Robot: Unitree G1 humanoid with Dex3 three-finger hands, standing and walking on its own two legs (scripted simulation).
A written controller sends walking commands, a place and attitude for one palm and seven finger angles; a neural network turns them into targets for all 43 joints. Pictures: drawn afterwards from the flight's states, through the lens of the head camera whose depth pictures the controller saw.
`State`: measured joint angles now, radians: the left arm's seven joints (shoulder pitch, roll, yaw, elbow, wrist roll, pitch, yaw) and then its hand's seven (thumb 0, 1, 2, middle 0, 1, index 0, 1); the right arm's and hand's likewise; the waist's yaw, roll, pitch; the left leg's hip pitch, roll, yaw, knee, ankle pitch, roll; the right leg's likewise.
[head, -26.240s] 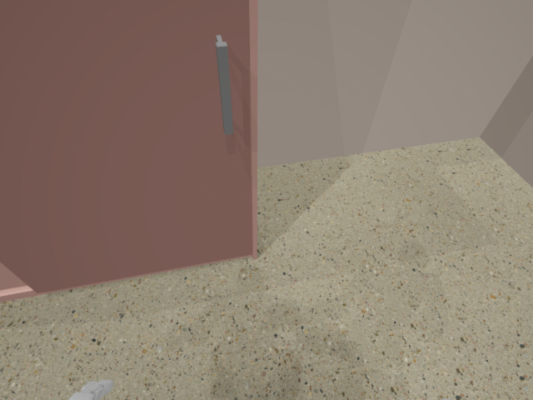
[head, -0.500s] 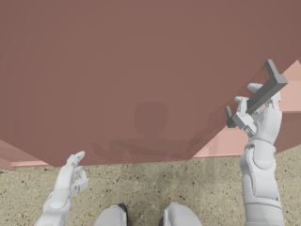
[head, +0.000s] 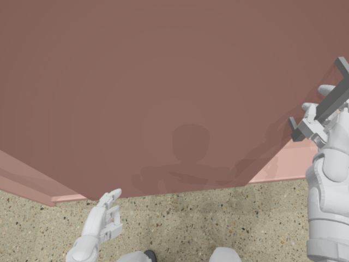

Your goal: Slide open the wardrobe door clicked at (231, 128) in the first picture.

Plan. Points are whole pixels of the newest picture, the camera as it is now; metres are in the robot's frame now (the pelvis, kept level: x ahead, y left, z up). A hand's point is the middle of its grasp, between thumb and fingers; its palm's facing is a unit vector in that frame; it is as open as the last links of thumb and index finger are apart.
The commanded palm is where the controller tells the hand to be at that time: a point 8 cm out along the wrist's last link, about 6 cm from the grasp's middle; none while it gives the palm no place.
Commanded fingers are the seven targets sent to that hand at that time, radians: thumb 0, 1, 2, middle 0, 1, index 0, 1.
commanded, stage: step sideways, sliding the door along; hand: right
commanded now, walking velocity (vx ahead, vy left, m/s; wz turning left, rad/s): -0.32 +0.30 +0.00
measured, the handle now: (316, 105) +0.38 -0.34 +0.08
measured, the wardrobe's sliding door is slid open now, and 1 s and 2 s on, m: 0.59 0.59 0.59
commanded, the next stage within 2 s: stop walking and hold the door there in 0.28 s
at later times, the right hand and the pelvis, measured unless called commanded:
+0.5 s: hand (310, 124) +0.34 -0.31 +0.08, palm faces +0.45 +0.87 -0.21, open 6.4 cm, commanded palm +0.30 -0.32 +0.07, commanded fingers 0.00 -0.90 -0.90 0.45 1.40 0.45 1.40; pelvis +0.01 +0.01 +0.03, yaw +2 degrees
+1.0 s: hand (311, 123) +0.34 -0.31 +0.08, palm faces +0.55 +0.78 -0.29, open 6.3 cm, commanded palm +0.29 -0.33 +0.07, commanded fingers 0.00 -0.90 -0.90 0.45 1.40 0.45 1.40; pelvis +0.00 +0.03 -0.01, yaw +6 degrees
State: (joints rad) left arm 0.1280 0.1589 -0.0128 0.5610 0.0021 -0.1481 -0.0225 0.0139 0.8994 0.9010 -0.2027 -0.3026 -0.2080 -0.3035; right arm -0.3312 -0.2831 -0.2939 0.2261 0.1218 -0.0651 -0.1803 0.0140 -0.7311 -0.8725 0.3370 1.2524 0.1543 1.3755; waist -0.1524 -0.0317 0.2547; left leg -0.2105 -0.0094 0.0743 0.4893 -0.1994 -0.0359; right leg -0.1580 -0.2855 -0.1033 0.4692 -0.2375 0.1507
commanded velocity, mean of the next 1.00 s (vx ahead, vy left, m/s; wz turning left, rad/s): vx -0.11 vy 0.11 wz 0.00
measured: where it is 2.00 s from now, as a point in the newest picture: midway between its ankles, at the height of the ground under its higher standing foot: outside the picture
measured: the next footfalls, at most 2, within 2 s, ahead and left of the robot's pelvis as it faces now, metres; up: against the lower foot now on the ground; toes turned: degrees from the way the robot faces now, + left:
left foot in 0.02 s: +0.06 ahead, +0.14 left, +0.00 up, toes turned +4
right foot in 0.22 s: +0.03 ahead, -0.09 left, +0.00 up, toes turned -8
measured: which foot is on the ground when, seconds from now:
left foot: up 0.00-0.00, down 0.02-0.22, up 0.24-0.70, down 0.72-1.00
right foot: down 0.00-0.02, up 0.04-0.20, down 0.22-0.74, up 0.76-0.98, down 1.00-1.00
